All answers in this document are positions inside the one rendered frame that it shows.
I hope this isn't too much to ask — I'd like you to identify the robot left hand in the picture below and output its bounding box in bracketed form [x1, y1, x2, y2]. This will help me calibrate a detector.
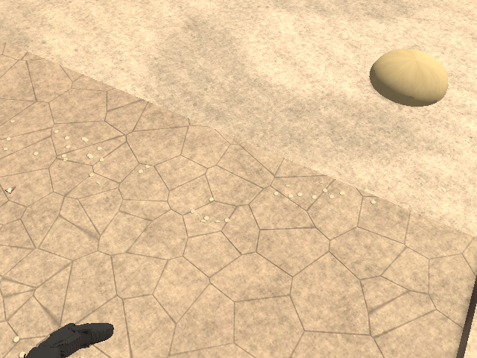
[24, 323, 114, 358]

